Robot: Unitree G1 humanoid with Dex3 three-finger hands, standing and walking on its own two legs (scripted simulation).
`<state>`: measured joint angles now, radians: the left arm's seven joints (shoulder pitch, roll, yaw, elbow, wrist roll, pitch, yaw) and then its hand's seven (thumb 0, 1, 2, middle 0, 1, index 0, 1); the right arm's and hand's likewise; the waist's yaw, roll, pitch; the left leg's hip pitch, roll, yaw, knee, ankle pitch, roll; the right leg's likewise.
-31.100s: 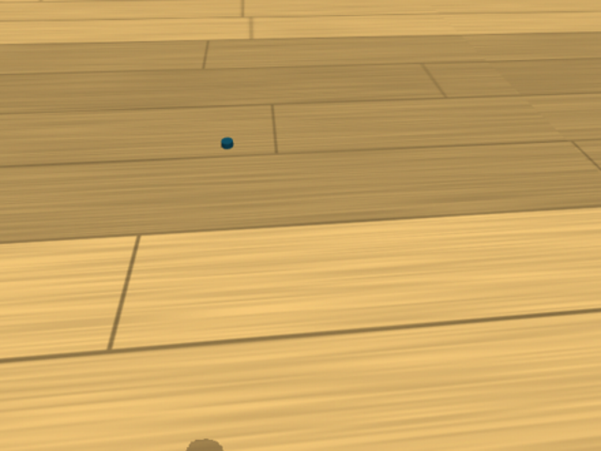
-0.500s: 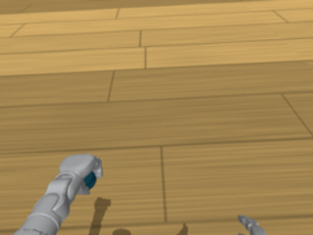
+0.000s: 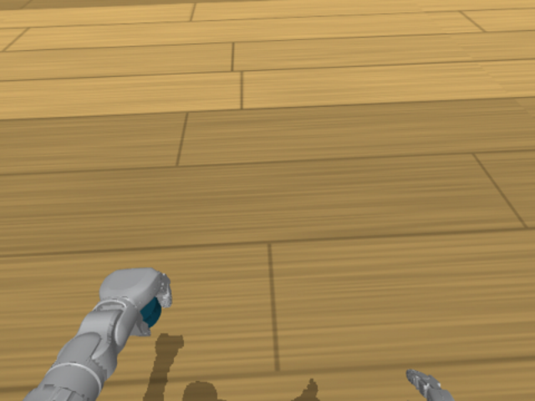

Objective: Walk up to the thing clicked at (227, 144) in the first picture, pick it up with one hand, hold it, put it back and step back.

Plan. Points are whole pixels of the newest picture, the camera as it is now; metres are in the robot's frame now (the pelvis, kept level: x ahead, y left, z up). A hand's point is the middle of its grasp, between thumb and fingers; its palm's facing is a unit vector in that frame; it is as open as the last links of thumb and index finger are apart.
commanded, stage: crouch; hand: left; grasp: from above
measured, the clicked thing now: (140, 309) +0.31 +0.24 -0.09
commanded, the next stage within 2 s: lower in 1.82 s
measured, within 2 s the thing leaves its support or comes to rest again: neither
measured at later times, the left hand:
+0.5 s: hand (171, 324) +0.36 +0.24 -0.29, palm faces -0.42 +0.02 -0.91, open 6.9 cm
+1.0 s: hand (184, 340) +0.39 +0.26 -0.49, palm faces -0.45 -0.02 -0.89, open 6.8 cm
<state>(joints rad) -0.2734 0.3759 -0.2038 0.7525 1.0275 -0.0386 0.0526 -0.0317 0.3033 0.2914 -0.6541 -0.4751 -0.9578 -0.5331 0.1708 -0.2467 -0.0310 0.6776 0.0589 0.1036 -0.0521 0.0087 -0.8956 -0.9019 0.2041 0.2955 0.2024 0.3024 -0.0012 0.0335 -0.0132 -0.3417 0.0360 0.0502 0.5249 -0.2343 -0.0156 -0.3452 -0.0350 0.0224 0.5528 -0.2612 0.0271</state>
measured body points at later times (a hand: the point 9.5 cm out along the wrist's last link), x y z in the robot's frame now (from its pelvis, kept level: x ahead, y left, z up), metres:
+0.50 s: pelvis -0.05 +0.01 -0.18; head +0.10 +0.02 +0.24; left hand +0.38 +0.23 -0.24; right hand -0.01 -0.27 -0.31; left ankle +0.02 +0.13 -0.73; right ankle +0.01 -0.14 -0.73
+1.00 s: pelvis -0.07 +0.01 -0.34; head +0.16 +0.05 +0.05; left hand +0.41 +0.25 -0.44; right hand +0.00 -0.27 -0.46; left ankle +0.02 +0.13 -0.73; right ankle +0.01 -0.14 -0.73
